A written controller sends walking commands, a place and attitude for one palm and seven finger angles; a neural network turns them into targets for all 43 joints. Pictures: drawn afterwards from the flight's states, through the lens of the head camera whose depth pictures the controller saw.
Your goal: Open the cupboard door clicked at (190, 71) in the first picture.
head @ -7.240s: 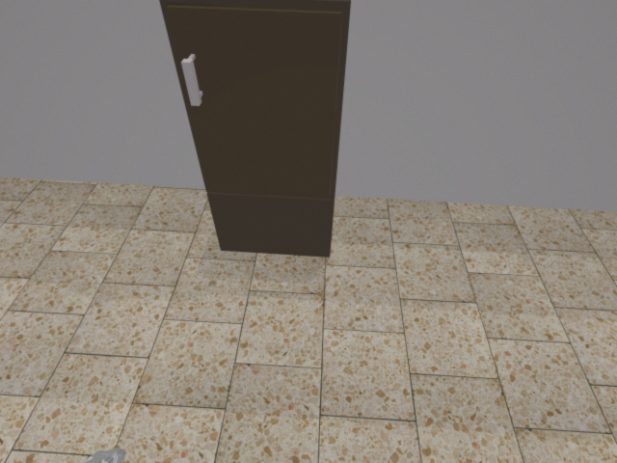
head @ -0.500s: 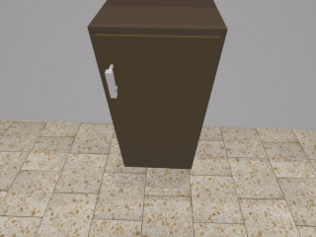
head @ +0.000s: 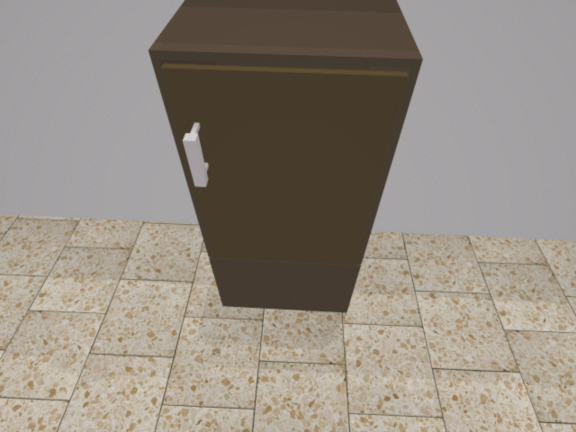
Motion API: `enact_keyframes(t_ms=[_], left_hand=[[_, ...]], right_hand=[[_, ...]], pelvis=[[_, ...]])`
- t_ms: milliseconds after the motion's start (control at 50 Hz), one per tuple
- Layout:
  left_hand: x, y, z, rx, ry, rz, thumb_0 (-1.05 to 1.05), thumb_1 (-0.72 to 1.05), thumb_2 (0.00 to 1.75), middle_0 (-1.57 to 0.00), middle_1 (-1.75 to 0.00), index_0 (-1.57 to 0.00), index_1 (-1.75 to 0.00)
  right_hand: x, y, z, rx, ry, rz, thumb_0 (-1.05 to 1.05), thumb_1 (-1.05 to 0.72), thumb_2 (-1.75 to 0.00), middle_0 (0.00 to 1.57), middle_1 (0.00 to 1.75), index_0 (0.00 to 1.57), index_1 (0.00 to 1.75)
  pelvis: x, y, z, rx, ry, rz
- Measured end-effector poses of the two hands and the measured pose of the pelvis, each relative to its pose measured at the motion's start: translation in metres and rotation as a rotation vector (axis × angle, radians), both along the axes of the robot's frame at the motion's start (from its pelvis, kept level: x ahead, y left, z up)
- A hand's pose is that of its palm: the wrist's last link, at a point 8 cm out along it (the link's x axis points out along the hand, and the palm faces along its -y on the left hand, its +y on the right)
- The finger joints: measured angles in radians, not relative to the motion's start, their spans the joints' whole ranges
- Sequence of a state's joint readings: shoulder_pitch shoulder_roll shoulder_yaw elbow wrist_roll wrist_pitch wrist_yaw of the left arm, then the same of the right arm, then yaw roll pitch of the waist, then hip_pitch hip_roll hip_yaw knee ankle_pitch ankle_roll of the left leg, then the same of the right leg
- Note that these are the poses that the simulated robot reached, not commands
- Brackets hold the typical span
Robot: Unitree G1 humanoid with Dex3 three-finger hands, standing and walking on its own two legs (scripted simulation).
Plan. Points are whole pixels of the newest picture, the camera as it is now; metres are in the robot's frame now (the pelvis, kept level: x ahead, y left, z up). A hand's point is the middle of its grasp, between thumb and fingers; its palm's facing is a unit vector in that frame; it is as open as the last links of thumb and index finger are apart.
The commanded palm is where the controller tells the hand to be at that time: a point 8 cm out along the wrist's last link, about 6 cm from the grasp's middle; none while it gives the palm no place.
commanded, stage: come to a stop and stand still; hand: left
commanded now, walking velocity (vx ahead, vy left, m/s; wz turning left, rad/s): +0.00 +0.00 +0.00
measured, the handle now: (198, 154) +0.62 +0.23 +0.02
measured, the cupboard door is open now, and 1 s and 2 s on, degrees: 0 0 0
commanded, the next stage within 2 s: look again from close up in 0.70 s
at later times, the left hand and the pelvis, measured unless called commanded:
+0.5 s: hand out of the picture +0.07 +0.18 -0.17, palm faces +0.03 -0.97 -0.23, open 7.4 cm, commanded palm none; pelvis +0.04 -0.01 +0.00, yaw +0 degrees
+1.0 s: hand out of the picture +0.05 +0.18 -0.17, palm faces +0.05 -0.97 -0.22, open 7.4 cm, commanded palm none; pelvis +0.04 -0.01 +0.00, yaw +1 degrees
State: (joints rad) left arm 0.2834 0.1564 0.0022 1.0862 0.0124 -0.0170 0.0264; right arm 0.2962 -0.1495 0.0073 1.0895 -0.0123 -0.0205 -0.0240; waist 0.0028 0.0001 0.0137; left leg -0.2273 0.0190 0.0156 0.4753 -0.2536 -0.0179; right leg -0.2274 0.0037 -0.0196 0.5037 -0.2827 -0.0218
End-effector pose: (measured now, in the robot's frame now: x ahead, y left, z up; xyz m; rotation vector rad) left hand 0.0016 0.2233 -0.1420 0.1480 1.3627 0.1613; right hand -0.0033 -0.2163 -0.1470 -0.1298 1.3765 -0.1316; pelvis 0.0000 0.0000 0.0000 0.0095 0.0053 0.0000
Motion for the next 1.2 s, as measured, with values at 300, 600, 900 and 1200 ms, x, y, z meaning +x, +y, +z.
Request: enact_keyframes(t_ms=[300, 600, 900, 1200], left_hand=[[0.048, 0.009, 0.005, 0.035, -0.037, -0.014, 0.01, 0.9, 0.9, -0.2, -0.3, -0.2, -0.3], [0.057, 0.003, 0.003, 0.034, -0.029, 0.0, 0.01, 0.9, 0.9, -0.2, -0.3, -0.2, -0.3], [0.043, 0.001, 0.002, 0.024, -0.005, 0.017, 0.01, 0.9, 0.9, -0.2, -0.3, -0.2, -0.3], [0.026, -0.003, 0.002, 0.012, 0.017, 0.031, 0.01, 0.9, 0.9, -0.2, -0.3, -0.2, -0.3]], right_hand=[[0.045, -0.008, -0.002, -0.012, -0.024, 0.013, 0.0, -0.92, -0.89, 0.2, 0.3, 0.19, 0.3], [0.07, -0.017, 0.0, -0.025, -0.034, 0.031, 0.0, -0.91, -0.89, 0.2, 0.3, 0.19, 0.3], [0.064, -0.016, 0.002, -0.028, -0.018, 0.034, 0.0, -0.91, -0.89, 0.2, 0.3, 0.19, 0.3], [0.039, -0.008, 0.001, -0.012, 0.03, 0.03, 0.0, -0.91, -0.89, 0.2, 0.3, 0.19, 0.3]], pelvis=[[0.029, -0.001, 0.0, 0.006, 0.001, 0.001], [0.043, -0.007, 0.0, 0.004, -0.001, 0.008], [0.041, -0.008, 0.001, 0.001, -0.012, 0.013], [0.034, -0.006, 0.003, 0.001, -0.016, 0.021]])
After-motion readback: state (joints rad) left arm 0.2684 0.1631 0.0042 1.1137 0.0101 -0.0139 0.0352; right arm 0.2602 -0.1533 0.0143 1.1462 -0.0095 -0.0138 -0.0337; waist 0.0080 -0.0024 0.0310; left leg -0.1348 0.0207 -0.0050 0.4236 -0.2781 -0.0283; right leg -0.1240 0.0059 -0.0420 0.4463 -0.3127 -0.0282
